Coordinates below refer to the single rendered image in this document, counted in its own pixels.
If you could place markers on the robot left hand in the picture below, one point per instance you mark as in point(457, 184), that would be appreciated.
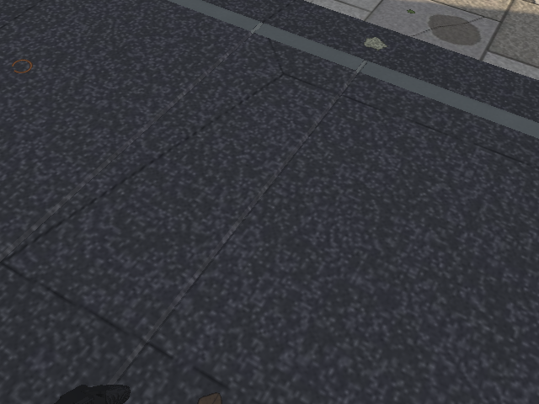
point(100, 394)

